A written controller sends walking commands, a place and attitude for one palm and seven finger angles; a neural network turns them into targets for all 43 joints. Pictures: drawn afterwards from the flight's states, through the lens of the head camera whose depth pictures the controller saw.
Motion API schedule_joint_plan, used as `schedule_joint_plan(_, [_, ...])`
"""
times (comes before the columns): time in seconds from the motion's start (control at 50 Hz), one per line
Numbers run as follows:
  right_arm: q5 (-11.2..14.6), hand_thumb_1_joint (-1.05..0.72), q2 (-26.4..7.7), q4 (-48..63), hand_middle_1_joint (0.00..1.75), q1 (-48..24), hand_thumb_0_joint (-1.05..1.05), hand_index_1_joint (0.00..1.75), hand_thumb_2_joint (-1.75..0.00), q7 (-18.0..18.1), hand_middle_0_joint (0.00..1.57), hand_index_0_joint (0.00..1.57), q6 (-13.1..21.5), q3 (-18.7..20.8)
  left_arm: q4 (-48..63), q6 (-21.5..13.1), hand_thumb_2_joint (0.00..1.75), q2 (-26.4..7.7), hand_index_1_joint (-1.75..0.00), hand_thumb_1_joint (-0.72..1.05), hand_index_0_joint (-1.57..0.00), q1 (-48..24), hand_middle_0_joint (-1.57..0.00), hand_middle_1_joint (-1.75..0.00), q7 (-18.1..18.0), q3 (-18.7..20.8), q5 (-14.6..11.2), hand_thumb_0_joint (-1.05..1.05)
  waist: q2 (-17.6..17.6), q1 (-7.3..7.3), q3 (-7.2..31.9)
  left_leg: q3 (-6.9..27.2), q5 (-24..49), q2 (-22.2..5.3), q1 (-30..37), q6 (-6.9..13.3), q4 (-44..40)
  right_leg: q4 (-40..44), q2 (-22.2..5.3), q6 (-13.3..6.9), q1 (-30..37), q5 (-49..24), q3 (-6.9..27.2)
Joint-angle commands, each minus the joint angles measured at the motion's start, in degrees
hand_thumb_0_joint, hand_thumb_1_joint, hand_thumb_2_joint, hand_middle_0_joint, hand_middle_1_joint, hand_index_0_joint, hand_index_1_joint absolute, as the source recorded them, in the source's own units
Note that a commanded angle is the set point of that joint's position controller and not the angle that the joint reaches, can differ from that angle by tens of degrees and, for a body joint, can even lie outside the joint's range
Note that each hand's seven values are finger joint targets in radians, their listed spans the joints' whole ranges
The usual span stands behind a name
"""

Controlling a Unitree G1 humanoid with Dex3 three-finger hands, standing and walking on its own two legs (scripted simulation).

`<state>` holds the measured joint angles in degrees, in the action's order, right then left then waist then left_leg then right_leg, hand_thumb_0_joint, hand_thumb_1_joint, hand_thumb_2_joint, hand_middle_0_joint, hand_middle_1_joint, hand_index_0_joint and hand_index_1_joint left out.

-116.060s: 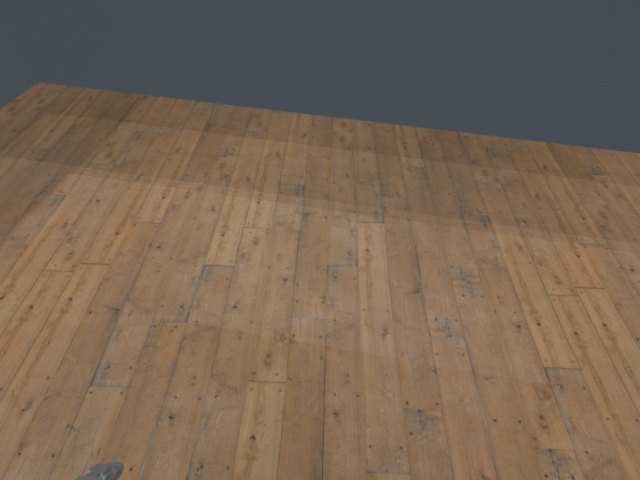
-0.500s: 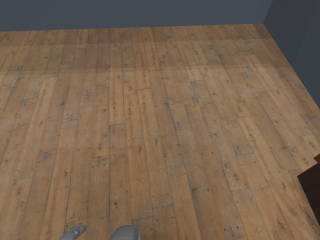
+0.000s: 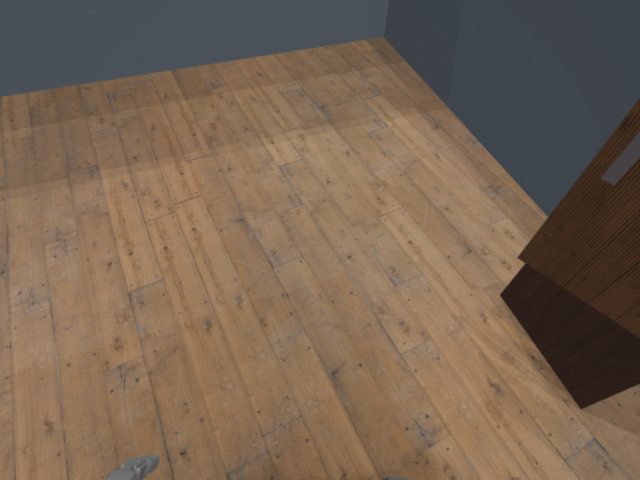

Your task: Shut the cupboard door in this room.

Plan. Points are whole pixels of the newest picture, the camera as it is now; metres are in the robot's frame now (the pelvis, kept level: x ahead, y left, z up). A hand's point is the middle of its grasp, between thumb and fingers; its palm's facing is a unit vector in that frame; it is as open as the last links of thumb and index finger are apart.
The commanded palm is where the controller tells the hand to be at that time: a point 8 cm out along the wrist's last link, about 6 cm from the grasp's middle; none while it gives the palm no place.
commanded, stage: turn to face it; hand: left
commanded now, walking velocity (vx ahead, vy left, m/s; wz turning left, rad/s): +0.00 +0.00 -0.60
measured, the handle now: out of the picture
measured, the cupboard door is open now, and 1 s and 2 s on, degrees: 25 25 25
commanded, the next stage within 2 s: take the last steps up to it in 1.18 s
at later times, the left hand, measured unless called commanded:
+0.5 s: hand (201, 466) +0.16 +0.18 -0.18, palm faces -0.25 -0.95 -0.21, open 7.4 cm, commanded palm none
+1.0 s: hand (278, 420) +0.22 +0.07 -0.15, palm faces -0.52 -0.81 -0.27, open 7.4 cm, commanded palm none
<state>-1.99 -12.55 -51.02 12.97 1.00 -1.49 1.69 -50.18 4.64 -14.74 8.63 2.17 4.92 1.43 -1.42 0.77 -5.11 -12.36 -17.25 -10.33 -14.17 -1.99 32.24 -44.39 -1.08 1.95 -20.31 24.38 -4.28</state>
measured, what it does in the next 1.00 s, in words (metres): steps on the spot, turning right: right foot, then left foot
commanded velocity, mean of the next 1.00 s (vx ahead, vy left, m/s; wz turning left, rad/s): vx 0.00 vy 0.00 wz -0.52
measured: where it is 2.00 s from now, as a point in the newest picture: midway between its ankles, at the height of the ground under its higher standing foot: outside the picture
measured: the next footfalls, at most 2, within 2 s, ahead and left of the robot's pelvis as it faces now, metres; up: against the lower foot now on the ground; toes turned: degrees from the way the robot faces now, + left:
right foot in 0.04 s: +0.03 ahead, -0.13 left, +0.00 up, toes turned -6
left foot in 0.42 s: +0.09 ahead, +0.11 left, +0.00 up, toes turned -11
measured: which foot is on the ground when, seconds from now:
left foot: down 0.00-0.04, up 0.06-0.40, down 0.42-0.78, up 0.80-1.00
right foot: up 0.00-0.02, down 0.04-0.42, up 0.44-0.76, down 0.78-1.00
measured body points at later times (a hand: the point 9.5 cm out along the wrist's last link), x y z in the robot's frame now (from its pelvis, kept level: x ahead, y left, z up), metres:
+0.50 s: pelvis +0.02 +0.00 +0.00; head +0.08 +0.01 +0.44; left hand +0.17 +0.23 -0.16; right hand +0.05 -0.27 -0.13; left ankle +0.05 +0.11 -0.74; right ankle -0.03 -0.11 -0.69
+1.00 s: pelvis +0.03 -0.05 +0.00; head +0.06 -0.09 +0.45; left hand +0.24 +0.12 -0.13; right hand -0.05 -0.31 -0.15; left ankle +0.09 +0.08 -0.67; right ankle -0.04 -0.12 -0.74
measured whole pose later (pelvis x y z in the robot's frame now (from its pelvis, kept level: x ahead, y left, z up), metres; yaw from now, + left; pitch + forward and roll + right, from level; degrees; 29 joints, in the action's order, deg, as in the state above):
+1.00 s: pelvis +0.03 -0.05 +0.00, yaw -31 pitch +2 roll +0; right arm -1.1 -15.2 -52.5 10.8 1.0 -3.7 2.6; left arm -51.4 1.8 -12.1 9.8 -0.2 2.2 1.4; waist -1.7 1.6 -4.2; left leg -2.2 -22.9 -4.5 -28.7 -5.1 60.9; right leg -28.8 1.3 -2.2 -13.9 16.6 -0.2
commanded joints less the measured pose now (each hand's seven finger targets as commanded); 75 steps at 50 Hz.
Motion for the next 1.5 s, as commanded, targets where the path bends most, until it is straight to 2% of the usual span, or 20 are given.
schedule_joint_plan(0.0, [0.93, -0.9, -11.59, 3.47, 0.3, 0.03, 0.0, 0.3, -0.9, 0.08, 0.2, 0.2, 0.83, 4.26, 3.15, -2.76, 0.9, -6.54, -0.3, 0.9, -0.2, 5.94, -0.2, -0.3, -0.34, 1.59, 0.07, 0.0, -3.28, -3.13, 9.82, 3.07, 13.41, -6.72, -2.53, 1.83, 5.68, 21.16, -2.44, -3.19, 16.09, -16.66, 2.62])
schedule_joint_plan(0.02, [1.25, -0.9, -6.47, 5.99, 0.3, -0.69, 0.0, 0.3, -0.9, -0.29, 0.2, 0.2, 0.55, 3.04, 2.59, -3.63, 0.9, -13.1, -0.3, 0.9, -0.2, 7.77, -0.2, -0.3, -1.2, 2.66, 0.61, 0.0, 16.4, -4.33, 8.69, -0.78, -13.28, 2.24, -18.27, -2.2, 18.53, 26.13, -17.41, -8.92, 24.0, -30.18, 22.66])
schedule_joint_plan(0.04, [1.13, -0.9, -6.9, 7.75, 0.3, -4.69, 0.0, 0.3, -0.9, 0.04, 0.2, 0.2, -0.25, 2.34, 1.69, -3.51, 0.9, -15.26, -0.3, 0.9, -0.2, 10.85, -0.2, -0.3, -1.87, 2.72, -0.33, 0.0, 15.77, -6.68, 7.93, 6.86, -20.11, 4.66, -20.89, -2.27, 28.62, 25.66, -22.46, -14.02, 18.37, -39.01, 27.15])
schedule_joint_plan(0.12, [1.07, -0.9, -7.44, 4.69, 0.3, -3.25, 0.0, 0.3, -0.9, 0.2, 0.2, 0.2, -0.34, 2.66, 4.17, -3.34, 0.9, -9.45, -0.3, 0.9, -0.2, -0.01, -0.2, -0.3, -2.94, 1.61, -0.28, 0.0, 11.33, -0.81, 6.79, 12.48, -7.08, 3.31, -20.68, -3.02, 33.84, 24.15, -13.56, -12.64, 13.21, -31.13, 18.74])
schedule_joint_plan(0.36, [1.67, -0.9, -6.55, 3.7, 0.3, 2.34, 0.0, 0.3, -0.9, 0.79, 0.2, 0.2, 1.01, 2.1, 3.81, -2.71, 0.9, -9.74, -0.3, 0.9, -0.2, -0.97, -0.2, -0.3, -2.43, 1.9, -0.45, 0.0, 8.82, 1.5, 8.88, 10.24, 4.25, 8.35, 2.41, -1.94, -5.5, 16.89, -7.77, -8.38, 3.43, -28.58, 23.23])
schedule_joint_plan(0.4, [0.4, -0.9, -15.45, 4.05, 0.3, 4.58, 0.0, 0.3, -0.9, 1.16, 0.2, 0.2, 1.83, 3.39, 5.57, -2.24, 0.9, -3.88, -0.3, 0.9, -0.2, 1.55, -0.2, -0.3, -1.58, 0.71, -1.29, 0.0, -16.15, 1.31, 10.24, 30.32, 12.86, -12.56, 12.78, 6.56, -15.92, -1.56, 5.34, -1.75, -11.31, 3.32, 9.69])
schedule_joint_plan(0.42, [0.36, -0.9, -16.06, 4.65, 0.3, 5.44, 0.0, 0.3, -0.9, 1.49, 0.2, 0.2, 1.66, 3.25, 6.9, -2.63, 0.9, -5.46, -0.3, 0.9, -0.2, -0.66, -0.2, -0.3, -1.34, 0.56, -0.54, 0.0, -12.8, 2.27, 8.39, 32.82, 20.22, -17.96, 9.04, 11.2, -15.12, -13.18, 3.4, -0.85, -11.78, 11.2, 7.07])
schedule_joint_plan(0.52, [0.09, -0.9, -11.01, 5.4, 0.3, 0.25, 0.0, 0.3, -0.9, 1.8, 0.2, 0.2, 2.08, 2.26, 4.46, -1.67, 0.9, -3.82, -0.3, 0.9, -0.2, -0.91, -0.2, -0.3, 0.04, 1.04, -0.51, 0.0, -8.78, -0.27, 8.43, 13.9, 36.8, -9.1, 11.08, 9.38, -9.81, -20.93, -0.41, 1.48, -12.47, 3.59, 4.21])
schedule_joint_plan(0.64, [0.02, -0.9, -12.31, 2.81, 0.3, 3.74, 0.0, 0.3, -0.9, 1.03, 0.2, 0.2, 1.44, 3.4, 5.51, -1.64, 0.9, -2.16, -0.3, 0.9, -0.2, -4.42, -0.2, -0.3, 0.41, 0.42, -0.43, 0.0, -12.42, 1.94, 7.66, 8.22, 34.76, -9.39, 10.32, 8.45, -7.96, -3.64, 0.57, 0.38, -4.43, 1.64, -0.71])
schedule_joint_plan(0.72, [0.55, -0.9, -13.03, 3.01, 0.3, 0.73, 0.0, 0.3, -0.9, 0.38, 0.2, 0.2, 0.95, 3.94, 3.65, -2.57, 0.9, -4.34, -0.3, 0.9, -0.2, 1.75, -0.2, -0.3, 0.0, 0.71, -0.26, 0.0, -8.54, -1.74, 8.7, 5.31, 23.91, -8.24, 2.7, 4.1, 0.6, 16.37, 1.24, -1.72, 10.69, -12.02, -1.6])
schedule_joint_plan(0.76, [1.32, -0.9, -6.04, 6.83, 0.3, -3.41, 0.0, 0.3, -0.9, -0.23, 0.2, 0.2, 0.84, 2.27, 0.87, -3.94, 0.9, -14.69, -0.3, 0.9, -0.2, 10.35, -0.2, -0.3, -1.52, 2.66, 0.3, 0.0, 19.2, -6.18, 10.01, 0.81, -18.76, 5.38, -20.73, -2.57, 23.84, 23.85, -19.89, -10.68, 25.81, -43.98, 25.97])
schedule_joint_plan(0.78, [1.3, -0.9, -7.56, 7.23, 0.3, -4.64, 0.0, 0.3, -0.9, 0.49, 0.2, 0.2, -0.15, 1.91, 0.37, -3.8, 0.9, -15.56, -0.3, 0.9, -0.2, 12.11, -0.2, -0.3, -2.13, 2.32, -0.72, 0.0, 14.78, -6.71, 9.84, 9.73, -20.42, 5.08, -21.2, -2.28, 31.85, 23.99, -22.79, -14.76, 20.84, -47.37, 27.08])
schedule_joint_plan(0.88, [0.98, -0.9, -6.58, 2.52, 0.3, -1.33, 0.0, 0.3, -0.9, 0.18, 0.2, 0.2, -0.63, 2.0, 3.18, -4.04, 0.9, -8.28, -0.3, 0.9, -0.2, 1.0, -0.2, -0.3, -3.08, 0.6, -0.52, 0.0, 10.34, -0.33, 8.86, 11.94, -5.55, 4.23, -18.57, -3.2, 33.84, 22.96, -12.38, -12.13, 14.29, -40.71, 14.55])
schedule_joint_plan(1.1, [1.5, -0.9, -4.77, 1.28, 0.3, 1.38, 0.0, 0.3, -0.9, 0.63, 0.2, 0.2, 0.7, 1.33, 0.68, -3.65, 0.9, -8.5, -0.3, 0.9, -0.2, 1.65, -0.2, -0.3, -3.07, 1.03, -0.36, 0.0, 8.44, 0.54, 7.93, 9.59, 3.04, 8.8, -1.74, -1.52, -0.73, 18.73, -9.65, -10.35, 8.96, -35.18, 18.88])
schedule_joint_plan(1.12, [1.47, -0.9, -5.66, 0.48, 0.3, 3.51, 0.0, 0.3, -0.9, 0.72, 0.2, 0.2, 1.2, 1.45, 0.56, -3.5, 0.9, -7.06, -0.3, 0.9, -0.2, 1.32, -0.2, -0.3, -3.08, 0.76, -0.6, 0.0, 5.8, 1.46, 8.74, 11.13, 9.68, 6.92, 4.48, -0.81, -7.75, 15.67, -7.52, -7.9, 5.57, -30.66, 17.51])
schedule_joint_plan(1.16, [0.39, -0.9, -13.25, 0.68, 0.3, 5.32, 0.0, 0.3, -0.9, 1.15, 0.2, 0.2, 1.8, 2.39, 1.31, -3.12, 0.9, -2.18, -0.3, 0.9, -0.2, 5.64, -0.2, -0.3, -2.7, -0.17, -1.14, 0.0, -14.94, 0.3, 10.75, 28.53, 29.77, -12.17, 11.0, 9.13, -11.62, 0.65, 3.01, -1.99, -4.01, 3.04, 6.41])
schedule_joint_plan(1.18, [0.03, -0.9, -12.91, 0.55, 0.3, 5.43, 0.0, 0.3, -0.9, 1.75, 0.2, 0.2, 1.71, 2.41, 1.56, -2.7, 0.9, -3.25, -0.3, 0.9, -0.2, 3.45, -0.2, -0.3, -2.67, -0.15, -0.65, 0.0, -13.1, 1.56, 8.58, 29.94, 31.75, -14.43, 9.04, 12.18, -13.44, -10.28, 3.4, -1.31, -6.61, 10.97, 6.58])
schedule_joint_plan(1.26, [-0.13, -0.9, -9.12, 1.03, 0.3, 1.54, 0.0, 0.3, -0.9, 2.08, 0.2, 0.2, 1.92, 1.43, 0.14, -2.27, 0.9, -1.8, -0.3, 0.9, -0.2, 2.32, -0.2, -0.3, -1.83, 0.05, -0.51, 0.0, -8.38, -0.56, 7.32, 18.22, 38.83, -8.18, 8.05, 11.56, -10.46, -15.72, 0.16, -0.24, -7.6, 5.35, 6.37])
schedule_joint_plan(1.42, [-0.52, -0.9, -11.95, -2.76, 0.3, 5.97, 0.0, 0.3, -0.9, 1.0, 0.2, 0.2, 1.99, 3.37, 0.68, -2.47, 0.9, -0.94, -0.3, 0.9, -0.2, -3.16, -0.2, -0.3, 0.83, -0.41, 0.18, 0.0, -8.79, 2.69, 3.15, 18.86, -5.01, -10.32, 3.85, 9.28, -18.13, 2.65, 0.14, -1.7, -2.26, 1.73, 0.57])
schedule_joint_plan(1.48, [-0.26, -0.9, -12.14, -3.55, 0.3, 3.63, 0.0, 0.3, -0.9, 0.84, 0.2, 0.2, 2.05, 3.58, -1.98, -3.04, 0.9, -1.54, -0.3, 0.9, -0.2, 2.89, -0.2, -0.3, 1.2, 0.18, 0.32, 0.0, -6.17, -0.64, 4.28, 14.42, -8.71, -7.99, -1.33, 6.57, -12.92, 16.03, 2.17, -2.27, 9.76, -6.55, -2.1])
